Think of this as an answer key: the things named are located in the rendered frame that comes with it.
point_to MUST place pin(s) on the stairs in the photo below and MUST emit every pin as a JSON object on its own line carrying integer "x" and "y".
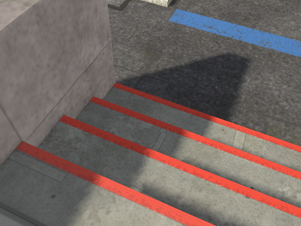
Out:
{"x": 212, "y": 169}

